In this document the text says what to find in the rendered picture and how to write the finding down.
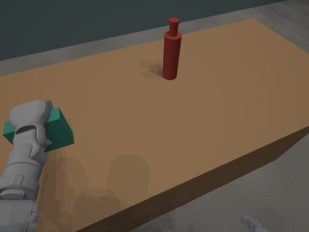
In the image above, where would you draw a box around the robot left forearm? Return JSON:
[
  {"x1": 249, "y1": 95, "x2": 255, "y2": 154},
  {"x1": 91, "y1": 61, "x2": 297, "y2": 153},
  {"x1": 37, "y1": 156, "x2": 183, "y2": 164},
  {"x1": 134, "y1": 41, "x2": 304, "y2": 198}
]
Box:
[{"x1": 0, "y1": 122, "x2": 47, "y2": 201}]

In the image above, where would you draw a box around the sponge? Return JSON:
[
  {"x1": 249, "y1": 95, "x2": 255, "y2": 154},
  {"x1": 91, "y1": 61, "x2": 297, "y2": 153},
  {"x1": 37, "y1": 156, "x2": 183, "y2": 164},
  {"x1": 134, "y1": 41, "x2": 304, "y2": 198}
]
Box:
[{"x1": 3, "y1": 107, "x2": 74, "y2": 153}]

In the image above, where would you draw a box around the left robot hand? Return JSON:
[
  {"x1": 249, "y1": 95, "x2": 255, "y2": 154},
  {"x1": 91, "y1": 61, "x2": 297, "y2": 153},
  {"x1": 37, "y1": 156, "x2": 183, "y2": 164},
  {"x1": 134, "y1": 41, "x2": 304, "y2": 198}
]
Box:
[{"x1": 9, "y1": 100, "x2": 54, "y2": 147}]

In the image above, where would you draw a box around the robot left upper arm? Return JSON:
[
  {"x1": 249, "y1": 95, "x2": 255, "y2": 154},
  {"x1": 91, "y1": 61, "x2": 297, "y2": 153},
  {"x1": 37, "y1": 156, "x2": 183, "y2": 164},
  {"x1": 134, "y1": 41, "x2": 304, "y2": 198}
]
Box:
[{"x1": 0, "y1": 199, "x2": 40, "y2": 232}]

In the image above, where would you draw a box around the table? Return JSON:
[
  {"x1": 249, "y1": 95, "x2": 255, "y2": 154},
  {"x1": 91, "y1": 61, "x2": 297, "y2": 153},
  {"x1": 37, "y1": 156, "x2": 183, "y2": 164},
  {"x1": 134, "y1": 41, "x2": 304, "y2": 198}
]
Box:
[{"x1": 0, "y1": 18, "x2": 309, "y2": 232}]

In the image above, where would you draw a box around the right robot hand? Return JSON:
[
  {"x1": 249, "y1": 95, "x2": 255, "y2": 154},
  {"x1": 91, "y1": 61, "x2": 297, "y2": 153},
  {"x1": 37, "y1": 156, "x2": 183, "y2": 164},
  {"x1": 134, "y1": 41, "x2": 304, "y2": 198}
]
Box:
[{"x1": 240, "y1": 216, "x2": 267, "y2": 232}]

